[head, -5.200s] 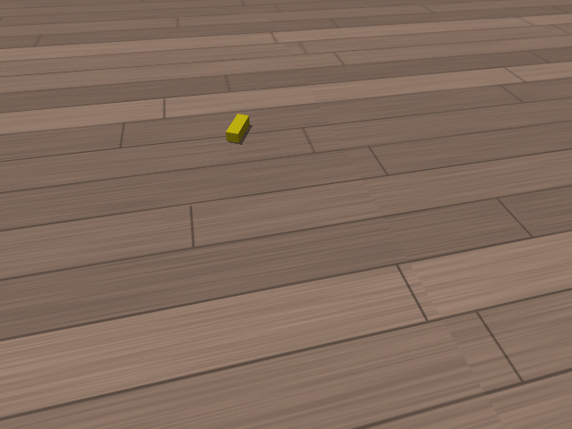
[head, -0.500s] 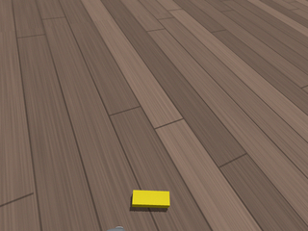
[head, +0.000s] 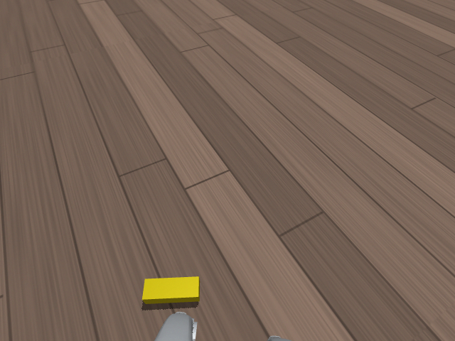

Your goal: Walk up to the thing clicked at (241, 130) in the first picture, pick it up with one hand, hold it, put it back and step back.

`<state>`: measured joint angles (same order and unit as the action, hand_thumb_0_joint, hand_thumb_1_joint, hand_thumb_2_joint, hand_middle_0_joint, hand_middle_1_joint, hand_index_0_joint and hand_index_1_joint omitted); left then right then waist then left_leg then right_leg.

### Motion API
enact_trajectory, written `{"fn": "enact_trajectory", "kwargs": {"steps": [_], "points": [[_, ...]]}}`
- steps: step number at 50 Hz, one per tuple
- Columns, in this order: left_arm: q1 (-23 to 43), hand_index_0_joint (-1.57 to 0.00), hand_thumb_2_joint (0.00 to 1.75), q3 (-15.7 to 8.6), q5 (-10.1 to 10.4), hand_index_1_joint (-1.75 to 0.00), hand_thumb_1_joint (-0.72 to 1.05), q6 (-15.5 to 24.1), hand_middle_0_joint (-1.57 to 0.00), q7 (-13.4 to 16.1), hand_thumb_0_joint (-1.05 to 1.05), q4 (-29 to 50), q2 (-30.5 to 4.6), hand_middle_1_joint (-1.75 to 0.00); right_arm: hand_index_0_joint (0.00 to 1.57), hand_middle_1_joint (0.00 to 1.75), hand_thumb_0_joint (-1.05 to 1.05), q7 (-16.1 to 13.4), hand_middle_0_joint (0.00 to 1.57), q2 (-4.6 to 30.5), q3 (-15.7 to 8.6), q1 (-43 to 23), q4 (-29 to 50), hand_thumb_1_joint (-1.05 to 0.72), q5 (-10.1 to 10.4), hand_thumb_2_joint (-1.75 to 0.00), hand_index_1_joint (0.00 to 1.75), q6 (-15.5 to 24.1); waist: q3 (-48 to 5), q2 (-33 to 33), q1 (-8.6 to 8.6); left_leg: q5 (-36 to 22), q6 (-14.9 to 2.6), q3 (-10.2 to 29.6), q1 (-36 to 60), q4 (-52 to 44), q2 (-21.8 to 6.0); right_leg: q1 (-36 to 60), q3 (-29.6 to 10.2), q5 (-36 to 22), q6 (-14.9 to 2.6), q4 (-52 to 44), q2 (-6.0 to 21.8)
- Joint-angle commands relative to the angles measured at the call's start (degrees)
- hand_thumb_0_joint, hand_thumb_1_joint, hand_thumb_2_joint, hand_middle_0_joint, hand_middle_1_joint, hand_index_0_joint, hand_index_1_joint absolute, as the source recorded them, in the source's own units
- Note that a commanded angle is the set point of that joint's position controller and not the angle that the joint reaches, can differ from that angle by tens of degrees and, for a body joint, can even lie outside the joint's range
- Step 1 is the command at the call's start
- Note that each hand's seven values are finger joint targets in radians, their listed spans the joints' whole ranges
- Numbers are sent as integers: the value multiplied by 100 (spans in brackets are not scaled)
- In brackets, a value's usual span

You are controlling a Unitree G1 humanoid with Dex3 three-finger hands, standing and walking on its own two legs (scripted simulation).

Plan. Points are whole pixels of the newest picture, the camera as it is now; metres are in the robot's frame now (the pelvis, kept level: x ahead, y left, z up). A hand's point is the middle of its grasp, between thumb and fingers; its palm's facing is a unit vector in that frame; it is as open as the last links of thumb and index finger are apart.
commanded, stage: walk up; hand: left
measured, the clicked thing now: (172, 290) +0.42 +0.23 -0.70
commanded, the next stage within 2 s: none
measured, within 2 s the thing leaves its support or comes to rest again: neither
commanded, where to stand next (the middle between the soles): +0.08 -0.05 m, yaw +5 degrees
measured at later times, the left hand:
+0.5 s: hand out of the picture +0.05 +0.20 -0.12, palm faces +0.10 -0.93 -0.36, open 7.4 cm
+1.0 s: hand out of the picture +0.07 +0.24 -0.13, palm faces +0.13 -0.94 -0.33, open 7.4 cm
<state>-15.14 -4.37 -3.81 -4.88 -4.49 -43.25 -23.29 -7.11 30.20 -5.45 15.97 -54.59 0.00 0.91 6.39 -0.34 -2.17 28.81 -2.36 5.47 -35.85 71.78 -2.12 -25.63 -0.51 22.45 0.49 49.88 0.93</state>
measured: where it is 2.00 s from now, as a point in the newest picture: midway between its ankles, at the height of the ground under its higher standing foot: outside the picture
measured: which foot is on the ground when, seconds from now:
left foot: up 0.00-0.36, down 0.38-0.60, up 0.62-0.84, down 0.86-1.00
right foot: down 0.00-0.90, up 0.92-1.00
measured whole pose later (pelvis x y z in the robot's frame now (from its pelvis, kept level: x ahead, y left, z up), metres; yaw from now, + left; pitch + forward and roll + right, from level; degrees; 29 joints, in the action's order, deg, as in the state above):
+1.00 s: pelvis +0.02 -0.04 +0.03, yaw +9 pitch -2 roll -1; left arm -8.4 -2.9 -0.2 -2.7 -1.3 -55.3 -22.5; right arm -2.5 21.5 -1.1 11.2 -59.3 -1.5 2.1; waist 6.2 -2.1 0.7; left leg 15.2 -1.3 -0.6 -17.9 34.9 -1.0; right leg -17.5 1.5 28.8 -1.0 45.3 -0.6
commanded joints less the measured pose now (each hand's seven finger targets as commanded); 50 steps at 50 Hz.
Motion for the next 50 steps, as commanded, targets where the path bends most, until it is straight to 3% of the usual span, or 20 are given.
{"fn": "enact_trajectory", "kwargs": {"steps": [1, 5, 9, 16, 20, 22, 24, 26, 27, 29, 30, 31, 34, 38, 42, 43, 44, 45, 46, 50], "points": [[496, -20, 90, -564, -28, -30, 90, 183, -20, 206, 0, 599, -1647, -30, 20, 30, 0, -8, 20, 1083, -151, 1105, -95, -90, 67, -90, 30, 205, -337, -1389, 120, -294, 31, -410, -244, -501, 34, 736, -1722, 1083, -1062, -2630, 853], [-288, -20, 90, -408, 136, -30, 90, 401, -20, 345, 0, 185, -1378, -30, 20, 30, 0, 261, 20, 801, 35, 257, 249, -90, -89, -90, 30, 254, -449, -625, -290, -96, -64, -57, -273, -1326, 150, 1568, -2411, 663, -1236, -2841, 1427], [-321, -20, 90, -339, 315, -30, 90, 626, -20, 509, 0, -84, -1436, -30, 20, 30, 0, 423, 20, 626, 91, -9, 433, -90, -102, -90, 30, 240, -501, -48, -150, -379, -67, 280, 287, -2029, 129, 1711, -2524, -829, -1020, -2799, 1979], [115, -20, 90, -212, 297, -30, 90, 692, -20, 526, 0, -336, -1362, -30, 20, 30, 0, 490, 20, 353, 113, 41, 269, -90, 25, -90, 30, 180, -550, -565, 86, -1035, -120, -440, 1721, -3496, 382, 1452, -1008, -2833, -147, -2469, 1319], [338, -20, 90, -150, 222, -30, 90, 633, -20, 461, 0, -377, -1208, -30, 20, 30, 0, 471, 20, 475, 53, 74, 201, -90, -12, -90, 30, 206, -680, -654, 264, -1597, -313, 12, 2738, -3863, 37, 504, -545, -1855, -11, -2199, 988], [611, -20, 90, -161, 234, -30, 90, 621, -20, 445, 0, -417, -1074, -30, 20, 30, 0, 446, 20, 752, 4, 107, 166, -90, -20, -90, 30, 233, -895, -40, 409, -1618, -861, 1447, 2741, -4112, -952, 174, -184, -631, 172, -1488, 442], [567, -20, 90, -234, 223, -30, 90, 590, -20, 437, 0, -524, -1098, -30, 20, 30, 0, 434, 20, 932, -39, -175, 192, -90, -50, -90, 30, 212, -849, 394, 293, -839, -1334, 2034, 1993, -4545, -1439, 659, -173, 401, 82, -770, 176], [355, -20, 90, -246, 218, -30, 90, 615, -20, 397, 0, -590, -1071, -30, 20, 30, 0, 425, 20, 816, 45, -625, 305, -90, -92, -90, 30, 211, -624, 382, 79, -832, -1168, 1695, 1320, -4412, -1224, 983, -307, 435, -89, -1058, 185], [282, -20, 90, -250, 211, -30, 90, 643, -20, 397, 0, -637, -1068, -30, 20, 30, 0, 437, 20, 714, 101, -748, 300, -90, -82, -90, 30, 209, -560, 367, -37, -1073, -874, 1360, 1092, -4179, -964, 1244, -479, 179, -153, -1600, 339], [229, -20, 90, -307, 177, -30, 90, 748, -20, 441, 0, -723, -1415, -30, 20, 30, 0, 472, 20, 366, 217, -878, 258, -90, 0, -90, 30, 180, -455, -439, -123, -1277, -54, -41, 404, -2821, 226, 1909, -2014, -194, -478, -3316, 1477], [336, -20, 90, -303, 208, -30, 90, 750, -20, 443, 0, -724, -1440, -30, 20, 30, 0, 438, 20, 506, 188, -850, 158, -90, -15, -90, 30, 141, -316, -196, -124, 26, -7, -247, 416, -2634, 236, 1739, -2268, -258, -663, -3415, 1897], [353, -20, 90, -318, 200, -30, 90, 751, -20, 454, 0, -724, -1448, -30, 20, 30, 0, 419, 20, 590, 161, -709, 72, -90, -17, -90, 30, 134, -255, -34, -111, 279, 1, -127, 551, -2519, 157, 1646, -2408, -484, -668, -3416, 2019], [448, -20, 90, -259, 221, -30, 90, 752, -20, 501, 0, -824, -1262, -30, 20, 30, 0, 473, 20, 483, 183, -631, -89, -90, -19, -90, 30, 122, -172, -164, -36, -266, -50, -19, 679, -2622, 77, 1905, -1593, -1483, -242, -3408, 1611], [797, -20, 90, -235, 227, -30, 90, 672, -20, 475, 0, -771, -1199, -30, 20, 30, 0, 496, 20, 384, 192, -284, -275, -90, -51, -90, 30, 110, -703, -756, 114, -874, 9, -515, 1405, -3122, 47, 2032, -599, -2518, -389, -2888, 1194], [1045, -20, 90, -128, 275, -30, 90, 518, -20, 414, 0, -675, -1064, -30, 20, 30, 0, 459, 20, 392, 126, -215, -338, -90, -130, -90, 30, 168, -715, -592, 345, -2228, -45, -681, 2431, -4210, 89, 1213, -20, -2038, -552, -2241, 857], [946, -20, 90, -91, 293, -30, 90, 479, -20, 405, 0, -668, -1004, -30, 20, 30, 0, 422, 20, 504, 90, -175, -328, -90, -145, -90, 30, 194, -766, -329, 359, -2735, -132, -365, 2703, -4401, -138, 1000, 91, -2000, -415, -1923, 701], [956, -20, 90, -75, 332, -30, 90, 454, -20, 398, 0, -605, -894, -30, 20, 30, 0, 371, 20, 742, 35, -83, -281, -90, -190, -90, 30, 232, -909, 221, 418, -3215, -422, 555, 2832, -4606, -844, 724, 289, -1609, -221, -1345, 408], [834, -20, 90, -66, 413, -30, 90, 395, -20, 381, 0, -602, -771, -30, 20, 30, 0, 334, 20, 957, 44, -279, -149, -90, -199, -90, 30, 263, -815, 647, 284, -2740, -911, 1818, 2557, -5122, -1614, 472, 108, -287, -61, -901, 10], [793, -20, 90, -146, 400, -30, 90, 314, -20, 396, 0, -714, -969, -30, 20, 30, 0, 325, 20, 1142, 11, -450, -121, -90, -145, -90, 30, 258, -698, 860, 327, -2535, -1447, 2117, 2041, -5235, -2061, 784, -88, 852, -74, -364, 39], [608, -20, 90, -199, 415, -30, 90, 293, -20, 355, 0, -839, -1057, -30, 20, 30, 0, 306, 20, 919, 41, -705, 26, -90, -197, -90, 30, 262, -652, 781, 229, -2912, -1290, 1299, 2192, -4917, -1666, 413, -406, 1057, -140, 105, 114]]}}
